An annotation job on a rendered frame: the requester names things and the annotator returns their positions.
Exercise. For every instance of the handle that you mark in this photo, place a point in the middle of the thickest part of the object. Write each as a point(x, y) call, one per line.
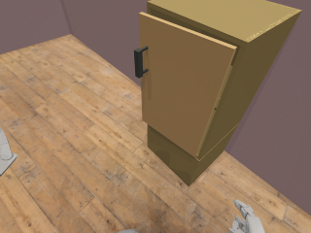
point(138, 62)

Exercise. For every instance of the robot right hand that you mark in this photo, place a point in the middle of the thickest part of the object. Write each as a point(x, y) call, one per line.
point(251, 224)

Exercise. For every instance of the cupboard door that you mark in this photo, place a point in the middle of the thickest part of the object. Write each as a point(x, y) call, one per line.
point(186, 73)

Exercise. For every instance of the robot left hand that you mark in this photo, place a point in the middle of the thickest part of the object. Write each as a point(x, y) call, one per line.
point(6, 156)

